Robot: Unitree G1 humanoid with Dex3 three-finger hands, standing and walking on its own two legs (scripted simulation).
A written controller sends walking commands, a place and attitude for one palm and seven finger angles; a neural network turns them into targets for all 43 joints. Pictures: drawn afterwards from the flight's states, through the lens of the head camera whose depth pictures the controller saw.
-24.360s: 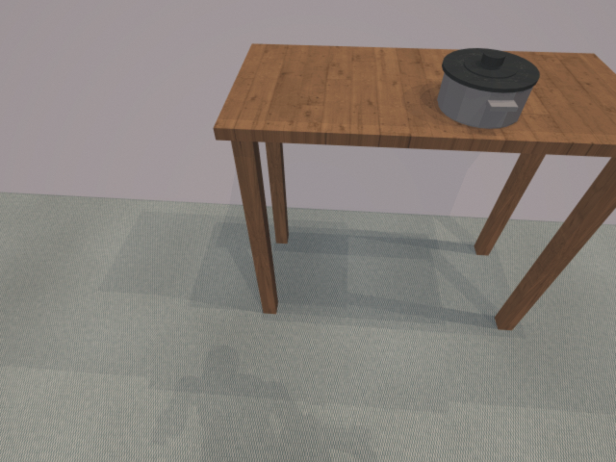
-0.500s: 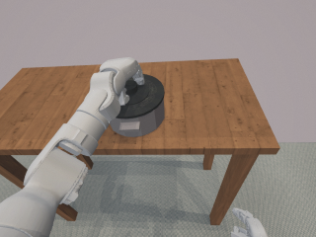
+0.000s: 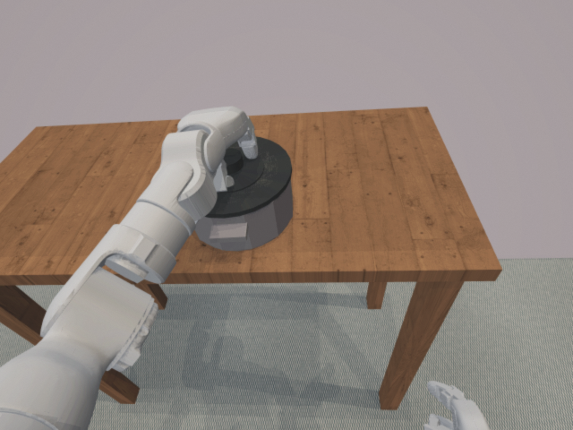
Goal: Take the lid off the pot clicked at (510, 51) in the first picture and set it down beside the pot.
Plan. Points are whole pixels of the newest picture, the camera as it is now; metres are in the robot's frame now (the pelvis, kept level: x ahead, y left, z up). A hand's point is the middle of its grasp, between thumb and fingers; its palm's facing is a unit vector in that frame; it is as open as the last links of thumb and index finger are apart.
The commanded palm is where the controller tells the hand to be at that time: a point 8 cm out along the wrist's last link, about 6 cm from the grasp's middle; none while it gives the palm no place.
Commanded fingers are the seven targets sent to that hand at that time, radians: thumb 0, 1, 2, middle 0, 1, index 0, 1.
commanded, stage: close the fingers and squeeze the knob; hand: left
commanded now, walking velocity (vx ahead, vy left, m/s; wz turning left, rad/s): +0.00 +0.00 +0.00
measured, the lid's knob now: (228, 161) +0.47 +0.10 +0.15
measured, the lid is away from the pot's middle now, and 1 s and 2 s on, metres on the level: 0.01 0.00 0.01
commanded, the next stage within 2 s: lift the lid straight up in 0.86 s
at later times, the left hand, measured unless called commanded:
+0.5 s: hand (227, 163) +0.44 +0.10 +0.18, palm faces -0.26 -0.08 -0.96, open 7.1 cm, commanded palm +0.41 +0.10 +0.24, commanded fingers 0.00 0.31 1.16 -0.78 -0.82 -0.87 -0.85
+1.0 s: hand (226, 165) +0.43 +0.10 +0.17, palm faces -0.26 -0.07 -0.96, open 5.0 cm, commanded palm +0.41 +0.10 +0.24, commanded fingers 0.00 0.53 1.18 -0.84 -0.88 -1.20 -0.99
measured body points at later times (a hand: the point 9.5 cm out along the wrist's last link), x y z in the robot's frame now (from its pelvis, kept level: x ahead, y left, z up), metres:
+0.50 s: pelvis +0.00 +0.00 +0.00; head +0.01 -0.04 +0.45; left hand +0.44 +0.10 +0.23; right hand +0.18 -0.23 -0.12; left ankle +0.05 +0.10 -0.74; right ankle -0.05 -0.11 -0.74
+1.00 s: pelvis +0.00 +0.00 +0.00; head +0.00 -0.04 +0.45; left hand +0.44 +0.10 +0.23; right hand +0.17 -0.23 -0.12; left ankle +0.05 +0.10 -0.74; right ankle -0.05 -0.11 -0.74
